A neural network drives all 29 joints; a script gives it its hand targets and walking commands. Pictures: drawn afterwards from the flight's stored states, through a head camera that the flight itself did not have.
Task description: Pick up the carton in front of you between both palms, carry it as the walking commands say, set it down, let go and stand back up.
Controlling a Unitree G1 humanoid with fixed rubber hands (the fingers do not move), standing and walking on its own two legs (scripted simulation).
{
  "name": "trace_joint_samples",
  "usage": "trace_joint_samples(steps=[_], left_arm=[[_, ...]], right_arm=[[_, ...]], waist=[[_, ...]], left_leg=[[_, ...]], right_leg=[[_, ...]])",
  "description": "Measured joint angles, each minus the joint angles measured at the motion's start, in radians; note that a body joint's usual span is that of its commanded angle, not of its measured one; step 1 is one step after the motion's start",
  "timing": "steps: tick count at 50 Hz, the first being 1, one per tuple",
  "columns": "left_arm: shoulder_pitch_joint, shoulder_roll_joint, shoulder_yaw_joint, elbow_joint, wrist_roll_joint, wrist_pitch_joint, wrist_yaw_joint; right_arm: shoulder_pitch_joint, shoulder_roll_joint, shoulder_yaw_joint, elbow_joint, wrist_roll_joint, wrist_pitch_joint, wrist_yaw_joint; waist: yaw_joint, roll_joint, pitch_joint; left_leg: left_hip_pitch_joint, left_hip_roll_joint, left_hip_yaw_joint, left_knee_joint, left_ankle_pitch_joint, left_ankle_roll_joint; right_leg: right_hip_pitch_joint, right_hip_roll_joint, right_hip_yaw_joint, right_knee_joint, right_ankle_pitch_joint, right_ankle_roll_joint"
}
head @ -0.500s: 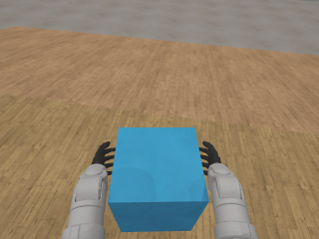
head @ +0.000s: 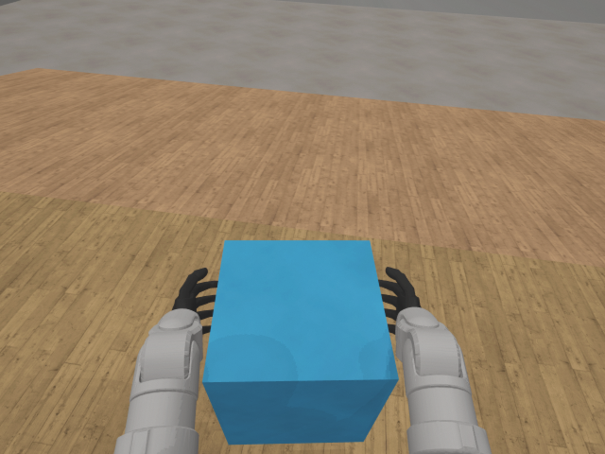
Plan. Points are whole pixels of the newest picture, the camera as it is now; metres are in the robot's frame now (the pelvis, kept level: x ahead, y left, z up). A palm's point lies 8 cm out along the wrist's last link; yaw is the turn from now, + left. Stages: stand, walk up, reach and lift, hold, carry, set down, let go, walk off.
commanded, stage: hold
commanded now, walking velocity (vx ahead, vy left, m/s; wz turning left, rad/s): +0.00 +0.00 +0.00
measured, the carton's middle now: (297, 345) +0.29 +0.00 -0.03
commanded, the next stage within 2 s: carry in 0.42 s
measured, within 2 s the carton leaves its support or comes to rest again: neither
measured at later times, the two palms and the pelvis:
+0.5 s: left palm (187, 315) +0.29 +0.15 +0.05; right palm (406, 314) +0.29 -0.15 +0.05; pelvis +0.00 +0.00 +0.00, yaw +0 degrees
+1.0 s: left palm (227, 220) +0.46 +0.12 +0.07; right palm (406, 230) +0.44 -0.18 +0.06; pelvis +0.18 -0.02 -0.02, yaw -1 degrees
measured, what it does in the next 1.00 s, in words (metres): walks ahead: right foot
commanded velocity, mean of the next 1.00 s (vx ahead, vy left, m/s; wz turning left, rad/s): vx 0.31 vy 0.00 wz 0.00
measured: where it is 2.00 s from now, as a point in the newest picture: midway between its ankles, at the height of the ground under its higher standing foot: (295, 331)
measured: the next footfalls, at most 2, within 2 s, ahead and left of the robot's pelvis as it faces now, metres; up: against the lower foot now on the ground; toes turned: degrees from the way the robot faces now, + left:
right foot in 1.00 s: +0.26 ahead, -0.11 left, +0.00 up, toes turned -9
left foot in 1.40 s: +0.62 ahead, +0.07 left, +0.00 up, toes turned +10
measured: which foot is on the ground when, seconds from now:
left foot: down 0.00-1.00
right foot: down 0.00-0.82, up 0.84-0.98, down 1.00-1.00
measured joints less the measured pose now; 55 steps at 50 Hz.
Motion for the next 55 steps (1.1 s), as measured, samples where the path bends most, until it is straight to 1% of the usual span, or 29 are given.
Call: trace_joint_samples(steps=[20,22,24,26,30,33,35,37,38,39,40,41,42,44,45,46,47,49,50,51,52,53,54,55], left_arm=[[-0.033,-0.008,0.027,0.018,0.014,-0.009,-0.007],[-0.027,-0.006,0.021,0.008,0.012,-0.003,-0.007],[-0.013,-0.003,0.01,-0.01,0.002,0.004,-0.003],[0.005,0.002,-0.006,-0.044,-0.015,0.018,0.005],[0.023,0.019,-0.035,-0.145,-0.067,0.073,0.022],[0.03,0.038,-0.058,-0.21,-0.109,0.144,0.041],[0.02,0.038,-0.076,-0.237,-0.127,0.197,0.056],[0.015,0.026,-0.097,-0.266,-0.132,0.245,0.076],[0.02,0.021,-0.105,-0.29,-0.133,0.271,0.085],[0.03,0.018,-0.11,-0.323,-0.133,0.296,0.094],[0.044,0.019,-0.11,-0.362,-0.136,0.322,0.1],[0.06,0.025,-0.104,-0.402,-0.14,0.344,0.102],[0.076,0.031,-0.095,-0.436,-0.149,0.362,0.102],[0.101,0.038,-0.075,-0.485,-0.17,0.388,0.098],[0.107,0.033,-0.068,-0.502,-0.177,0.398,0.096],[0.11,0.024,-0.063,-0.518,-0.179,0.406,0.095],[0.113,0.015,-0.064,-0.534,-0.18,0.412,0.094],[0.11,0.017,-0.083,-0.564,-0.183,0.42,0.094],[0.1,0.016,-0.093,-0.574,-0.184,0.423,0.093],[0.091,0.015,-0.107,-0.572,-0.182,0.421,0.093],[0.085,0.014,-0.122,-0.564,-0.176,0.419,0.093],[0.082,0.014,-0.129,-0.561,-0.171,0.425,0.093],[0.082,0.014,-0.132,-0.563,-0.166,0.433,0.094],[0.085,0.014,-0.13,-0.568,-0.163,0.442,0.094]], right_arm=[[-0.033,0.008,-0.026,0.019,-0.015,-0.01,0.005],[-0.029,0.007,-0.02,0.011,-0.013,-0.003,0.005],[-0.016,0.004,-0.008,-0.008,-0.004,0.004,0.001],[0.001,0.0,0.012,-0.041,0.012,0.02,-0.007],[0.016,-0.004,0.046,-0.142,0.051,0.076,-0.03],[0.032,-0.01,0.075,-0.218,0.079,0.149,-0.056],[0.041,-0.031,0.082,-0.269,0.101,0.208,-0.065],[0.052,-0.058,0.084,-0.315,0.133,0.26,-0.07],[0.055,-0.067,0.084,-0.335,0.149,0.285,-0.072],[0.052,-0.071,0.085,-0.352,0.164,0.308,-0.076],[0.046,-0.065,0.088,-0.364,0.173,0.326,-0.08],[0.039,-0.051,0.091,-0.373,0.174,0.339,-0.085],[0.035,-0.033,0.095,-0.383,0.169,0.351,-0.089],[0.052,-0.004,0.107,-0.42,0.157,0.372,-0.098],[0.067,-0.007,0.123,-0.446,0.157,0.385,-0.103],[0.082,-0.012,0.133,-0.475,0.158,0.397,-0.106],[0.094,-0.015,0.136,-0.505,0.16,0.408,-0.108],[0.105,-0.017,0.131,-0.565,0.162,0.429,-0.11],[0.106,-0.018,0.124,-0.593,0.163,0.438,-0.11],[0.112,-0.019,0.11,-0.616,0.166,0.443,-0.11],[0.117,-0.02,0.096,-0.627,0.172,0.447,-0.11],[0.116,-0.02,0.086,-0.63,0.176,0.454,-0.11],[0.112,-0.019,0.082,-0.627,0.179,0.461,-0.11],[0.106,-0.018,0.081,-0.619,0.181,0.468,-0.109]], waist=[[0.0,0.001,0.012],[0.0,0.002,-0.019],[0.002,0.002,-0.056],[0.003,0.003,-0.088],[0.006,0.004,-0.126],[0.009,0.012,-0.158],[0.005,0.024,-0.178],[-0.001,0.013,-0.188],[-0.004,0.001,-0.188],[-0.004,-0.01,-0.184],[0.0,-0.024,-0.181],[0.001,-0.036,-0.181],[-0.001,-0.032,-0.18],[-0.005,-0.001,-0.176],[-0.006,0.015,-0.17],[-0.008,0.031,-0.161],[-0.011,0.043,-0.151],[-0.019,0.061,-0.123],[-0.025,0.061,-0.11],[-0.029,0.064,-0.106],[-0.024,0.059,-0.106],[-0.021,0.044,-0.107],[-0.016,0.029,-0.107],[-0.011,0.016,-0.108]], left_leg=[[-0.018,0.0,0.005,0.019,-0.002,-0.001],[-0.063,0.001,0.011,0.052,-0.018,-0.002],[-0.113,0.009,0.032,0.098,-0.072,0.0],[-0.149,0.021,0.056,0.128,-0.13,0.003],[-0.202,0.039,0.087,0.174,-0.103,-0.001],[-0.218,0.052,0.092,0.219,-0.157,-0.011],[-0.242,0.071,0.098,0.272,-0.196,-0.004],[-0.272,0.077,0.15,0.31,-0.245,-0.002],[-0.276,0.071,0.181,0.287,-0.253,-0.001],[-0.268,0.062,0.206,0.247,-0.223,0.004],[-0.249,0.051,0.221,0.216,-0.159,0.011],[-0.233,0.045,0.238,0.203,-0.147,0.016],[-0.22,0.047,0.25,0.198,-0.165,0.018],[-0.186,0.066,0.257,0.169,-0.203,0.016],[-0.163,0.078,0.256,0.143,-0.209,0.012],[-0.139,0.089,0.253,0.115,-0.207,0.001],[-0.114,0.099,0.248,0.09,-0.207,-0.005],[-0.07,0.117,0.237,0.079,-0.228,-0.016],[-0.06,0.125,0.232,0.114,-0.255,-0.021],[-0.08,0.138,0.234,0.198,-0.281,-0.022],[-0.123,0.138,0.223,0.32,-0.291,-0.019],[-0.18,0.122,0.209,0.456,-0.299,-0.008],[-0.24,0.108,0.205,0.576,-0.301,0.005],[-0.296,0.099,0.209,0.661,-0.288,0.016]], right_leg=[[-0.018,0.001,-0.003,0.019,-0.002,0.001],[-0.064,0.001,-0.007,0.052,-0.017,0.002],[-0.116,-0.008,-0.026,0.101,-0.074,0.002],[-0.156,-0.02,-0.049,0.137,-0.142,-0.001],[-0.221,-0.04,-0.088,0.205,-0.149,-0.002],[-0.232,-0.049,-0.118,0.225,-0.143,0.002],[-0.229,-0.041,-0.138,0.233,-0.168,-0.002],[-0.216,-0.051,-0.156,0.23,-0.201,-0.005],[-0.207,-0.06,-0.159,0.224,-0.211,-0.004],[-0.199,-0.069,-0.156,0.221,-0.221,0.0],[-0.196,-0.079,-0.143,0.231,-0.236,0.003],[-0.214,-0.091,-0.143,0.273,-0.246,0.002],[-0.248,-0.097,-0.163,0.345,-0.228,0.002],[-0.323,-0.082,-0.2,0.471,-0.301,-0.003],[-0.353,-0.07,-0.219,0.485,-0.34,-0.008],[-0.376,-0.059,-0.239,0.46,-0.342,-0.012],[-0.392,-0.049,-0.259,0.407,-0.308,-0.014],[-0.389,-0.032,-0.301,0.245,-0.181,-0.019],[-0.367,-0.028,-0.322,0.179,-0.096,-0.033],[-0.348,-0.027,-0.339,0.177,-0.029,-0.058],[-0.335,-0.029,-0.35,0.194,-0.039,-0.077],[-0.316,-0.034,-0.352,0.196,-0.073,-0.09],[-0.292,-0.038,-0.35,0.182,-0.1,-0.095],[-0.264,-0.04,-0.348,0.156,-0.113,-0.094]])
